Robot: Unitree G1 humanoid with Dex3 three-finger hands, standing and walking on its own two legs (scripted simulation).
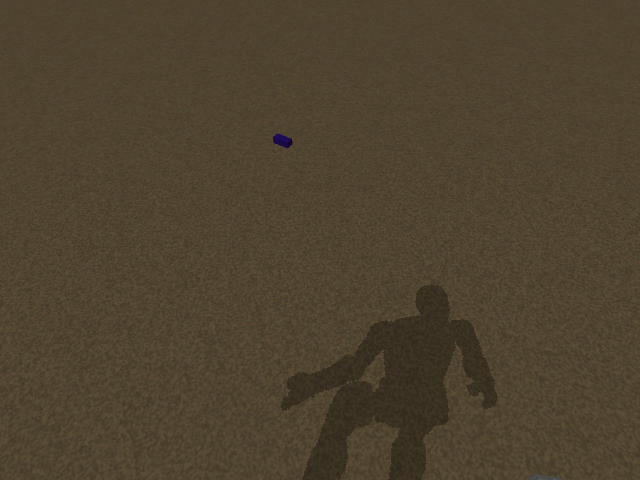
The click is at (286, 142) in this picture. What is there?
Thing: small brick
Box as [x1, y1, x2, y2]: [273, 133, 291, 147]
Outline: 273,137 273,142 285,147 288,147 291,144 291,139 277,133
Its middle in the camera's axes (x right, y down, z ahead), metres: -0.19 -0.52 +2.02
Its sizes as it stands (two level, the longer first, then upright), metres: 0.093 0.042 0.035
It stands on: the floor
